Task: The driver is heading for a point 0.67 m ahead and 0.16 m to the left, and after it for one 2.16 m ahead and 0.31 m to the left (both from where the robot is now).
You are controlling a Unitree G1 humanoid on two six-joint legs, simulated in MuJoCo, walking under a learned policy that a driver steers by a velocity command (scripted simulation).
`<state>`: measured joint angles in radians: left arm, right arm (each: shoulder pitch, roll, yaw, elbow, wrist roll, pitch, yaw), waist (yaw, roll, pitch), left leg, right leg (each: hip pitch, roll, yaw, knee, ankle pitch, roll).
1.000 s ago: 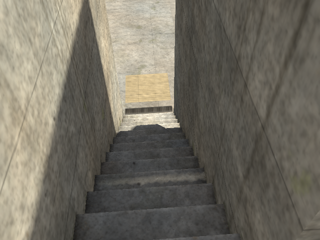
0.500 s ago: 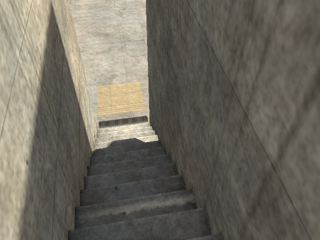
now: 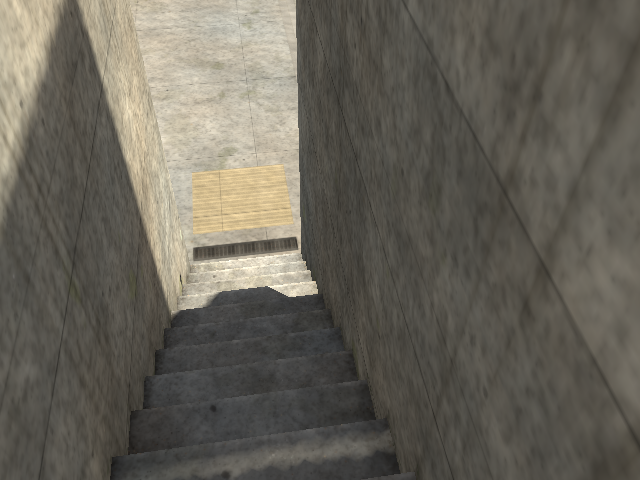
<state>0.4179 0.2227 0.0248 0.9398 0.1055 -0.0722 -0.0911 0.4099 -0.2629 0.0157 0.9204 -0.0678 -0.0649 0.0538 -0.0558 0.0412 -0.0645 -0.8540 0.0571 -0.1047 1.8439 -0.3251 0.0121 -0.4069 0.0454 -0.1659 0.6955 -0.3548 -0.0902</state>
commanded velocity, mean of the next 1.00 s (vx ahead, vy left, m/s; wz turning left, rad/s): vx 0.50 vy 0.00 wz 0.29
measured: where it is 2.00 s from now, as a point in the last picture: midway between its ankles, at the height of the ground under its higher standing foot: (273, 454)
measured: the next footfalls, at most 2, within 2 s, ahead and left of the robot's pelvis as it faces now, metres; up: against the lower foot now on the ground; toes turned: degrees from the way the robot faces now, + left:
left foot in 0.38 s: +0.28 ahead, +0.18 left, -0.19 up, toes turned +13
right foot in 0.88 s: +0.56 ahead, +0.03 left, -0.38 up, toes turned +14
